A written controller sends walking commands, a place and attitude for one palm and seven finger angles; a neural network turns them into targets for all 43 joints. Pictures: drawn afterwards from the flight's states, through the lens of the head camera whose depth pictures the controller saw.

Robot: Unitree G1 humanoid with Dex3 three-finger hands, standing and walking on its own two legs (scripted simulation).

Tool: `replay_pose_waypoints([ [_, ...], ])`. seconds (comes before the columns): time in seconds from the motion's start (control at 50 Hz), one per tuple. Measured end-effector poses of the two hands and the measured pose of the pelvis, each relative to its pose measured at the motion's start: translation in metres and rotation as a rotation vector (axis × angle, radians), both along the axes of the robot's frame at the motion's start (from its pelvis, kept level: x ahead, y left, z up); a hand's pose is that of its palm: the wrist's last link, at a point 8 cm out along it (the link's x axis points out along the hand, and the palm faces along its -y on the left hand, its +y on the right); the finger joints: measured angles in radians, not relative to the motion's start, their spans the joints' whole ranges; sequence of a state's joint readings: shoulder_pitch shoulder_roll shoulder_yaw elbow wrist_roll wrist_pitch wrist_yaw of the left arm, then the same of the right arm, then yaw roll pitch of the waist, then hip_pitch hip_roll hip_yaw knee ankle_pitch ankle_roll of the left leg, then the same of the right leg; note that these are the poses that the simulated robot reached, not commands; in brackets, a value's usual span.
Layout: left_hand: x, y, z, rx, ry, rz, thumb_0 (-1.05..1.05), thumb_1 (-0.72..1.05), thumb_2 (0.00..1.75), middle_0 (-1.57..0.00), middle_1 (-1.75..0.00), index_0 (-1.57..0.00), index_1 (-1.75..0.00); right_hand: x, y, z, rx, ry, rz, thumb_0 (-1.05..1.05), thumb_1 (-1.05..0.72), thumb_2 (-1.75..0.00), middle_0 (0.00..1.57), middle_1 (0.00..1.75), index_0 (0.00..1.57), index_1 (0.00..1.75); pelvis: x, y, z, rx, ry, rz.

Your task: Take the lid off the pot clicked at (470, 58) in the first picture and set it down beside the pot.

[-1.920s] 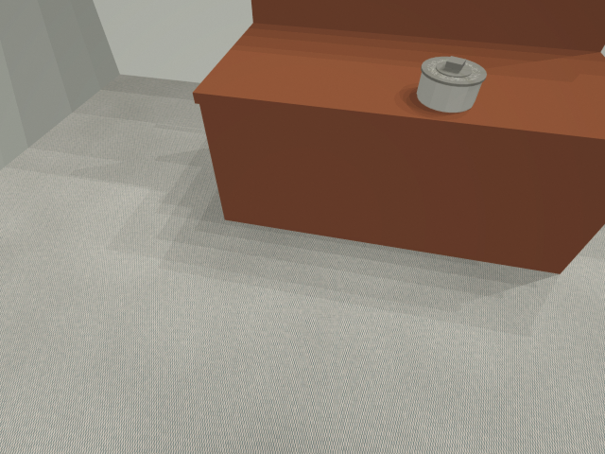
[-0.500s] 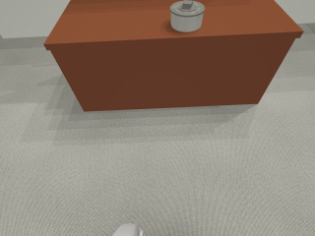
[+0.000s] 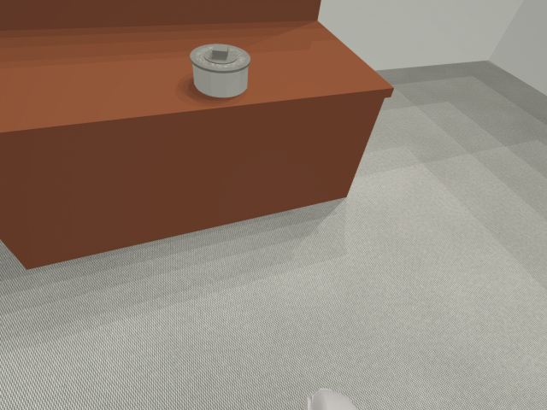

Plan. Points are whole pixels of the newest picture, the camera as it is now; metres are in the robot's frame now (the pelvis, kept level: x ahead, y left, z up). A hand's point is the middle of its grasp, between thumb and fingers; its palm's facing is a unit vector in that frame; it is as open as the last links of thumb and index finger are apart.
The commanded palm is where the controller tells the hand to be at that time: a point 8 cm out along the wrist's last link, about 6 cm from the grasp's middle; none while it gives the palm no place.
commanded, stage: walk to a spot facing it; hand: left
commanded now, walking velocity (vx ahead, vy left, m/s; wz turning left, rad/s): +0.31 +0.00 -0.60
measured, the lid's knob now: (220, 50) +1.14 +0.27 -0.01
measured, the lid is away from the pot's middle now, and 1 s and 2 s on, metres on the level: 0.00 0.00 0.00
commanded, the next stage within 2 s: turn to face it in 1.12 s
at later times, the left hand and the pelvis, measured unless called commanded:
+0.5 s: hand (225, 311) +0.33 +0.11 -0.18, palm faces -0.29 -0.94 -0.20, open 7.2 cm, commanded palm none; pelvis +0.19 -0.05 -0.01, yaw -16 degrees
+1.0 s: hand (240, 239) +0.51 +0.11 -0.18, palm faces -0.43 -0.89 -0.14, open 7.4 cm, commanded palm none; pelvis +0.40 -0.05 +0.00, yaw -31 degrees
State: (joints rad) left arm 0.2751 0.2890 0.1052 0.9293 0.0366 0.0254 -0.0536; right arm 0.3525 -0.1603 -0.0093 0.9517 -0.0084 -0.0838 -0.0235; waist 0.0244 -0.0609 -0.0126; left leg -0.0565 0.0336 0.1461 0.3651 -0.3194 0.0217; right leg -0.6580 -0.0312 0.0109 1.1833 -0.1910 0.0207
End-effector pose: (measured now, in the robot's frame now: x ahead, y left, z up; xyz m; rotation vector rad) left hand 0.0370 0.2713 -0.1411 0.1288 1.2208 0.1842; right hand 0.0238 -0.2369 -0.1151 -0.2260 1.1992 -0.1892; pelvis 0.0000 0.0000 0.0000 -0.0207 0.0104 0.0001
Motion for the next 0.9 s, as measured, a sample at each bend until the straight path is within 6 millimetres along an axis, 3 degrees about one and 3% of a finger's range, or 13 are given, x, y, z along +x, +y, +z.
replay_pose_waypoints([
  [0.08,0.073,-0.013,-0.001,-0.018,-0.039,-0.101,0.0,0.91,0.9,-0.19,-0.3,-0.2,-0.3,-0.043,0.008,-0.007,0.014,0.147,-0.121,0.0,-0.9,-0.9,0.2,0.3,0.2,0.3,0.026,0.001,-0.003,0.0,-0.005,-0.059],
  [0.18,0.17,-0.055,-0.008,-0.056,-0.073,-0.255,0.0,0.91,0.9,-0.19,-0.3,-0.2,-0.3,-0.084,0.021,-0.014,0.053,0.325,-0.272,0.0,-0.91,-0.9,0.2,0.3,0.2,0.3,0.065,-0.006,-0.012,0.001,-0.008,-0.129],
  [0.24,0.229,-0.087,-0.015,-0.07,-0.115,-0.34,0.0,0.91,0.9,-0.19,-0.3,-0.2,-0.3,-0.094,0.025,-0.019,0.083,0.417,-0.351,0.0,-0.91,-0.9,0.2,0.3,0.2,0.3,0.093,-0.018,-0.023,-0.002,-0.011,-0.165],
  [0.3,0.273,-0.112,-0.023,-0.068,-0.186,-0.377,0.0,0.91,0.9,-0.19,-0.3,-0.2,-0.3,-0.085,0.02,-0.031,0.115,0.467,-0.404,0.0,-0.9,-0.9,0.2,0.3,0.2,0.3,0.123,-0.034,-0.038,0.019,-0.018,-0.19],
  [0.36,0.29,-0.121,-0.022,-0.06,-0.172,-0.383,0.0,0.91,0.9,-0.2,-0.3,-0.2,-0.3,-0.042,0.005,-0.039,0.11,0.401,-0.419,0.01,-0.91,-0.9,0.2,0.3,0.2,0.3,0.142,-0.042,-0.035,0.002,-0.034,-0.217],
  [0.44,0.294,-0.122,-0.015,-0.033,-0.087,-0.401,0.0,0.91,0.9,-0.2,-0.3,-0.2,-0.3,0.047,-0.02,-0.037,0.089,0.195,-0.399,0.01,-0.91,-0.9,0.2,0.3,0.2,0.3,0.17,-0.046,-0.021,-0.003,-0.025,-0.254],
  [0.58,0.316,-0.095,0.0,0.008,-0.029,-0.361,0.0,0.93,0.9,-0.2,-0.3,-0.21,-0.3,0.193,-0.041,-0.02,0.078,-0.079,-0.323,0.0,-0.91,-0.9,0.2,0.3,0.2,0.3,0.225,-0.042,-0.008,-0.002,0.003,-0.304],
  [0.72,0.341,-0.061,-0.014,0.003,0.047,-0.296,0.0,0.91,0.9,-0.2,-0.3,-0.2,-0.3,0.306,-0.039,-0.01,0.029,-0.214,-0.247,0.0,-0.91,-0.9,0.2,0.3,0.2,0.3,0.295,-0.025,-0.015,-0.011,0.003,-0.35],
  [0.76,0.352,-0.055,-0.018,0.008,0.093,-0.311,0.0,0.91,0.9,-0.2,-0.3,-0.2,-0.3,0.322,-0.037,-0.007,0.015,-0.239,-0.259,0.0,-0.91,-0.9,0.2,0.3,0.2,0.3,0.311,-0.022,-0.017,0.002,-0.006,-0.379],
  [0.8,0.369,-0.055,-0.016,0.006,0.125,-0.341,0.0,0.91,0.9,-0.2,-0.3,-0.2,-0.3,0.325,-0.033,-0.003,0.012,-0.237,-0.296,0.0,-0.91,-0.9,0.2,0.3,0.2,0.3,0.327,-0.022,-0.012,0.006,-0.011,-0.406],
  [0.9,0.429,-0.075,-0.008,-0.016,0.125,-0.411,0.01,0.91,0.9,-0.2,-0.3,-0.2,-0.3,0.304,-0.028,0.0,0.001,-0.135,-0.445,-0.01,-0.93,-0.9,0.2,0.3,0.2,0.3,0.367,-0.03,-0.001,0.007,-0.011,-0.474],
])
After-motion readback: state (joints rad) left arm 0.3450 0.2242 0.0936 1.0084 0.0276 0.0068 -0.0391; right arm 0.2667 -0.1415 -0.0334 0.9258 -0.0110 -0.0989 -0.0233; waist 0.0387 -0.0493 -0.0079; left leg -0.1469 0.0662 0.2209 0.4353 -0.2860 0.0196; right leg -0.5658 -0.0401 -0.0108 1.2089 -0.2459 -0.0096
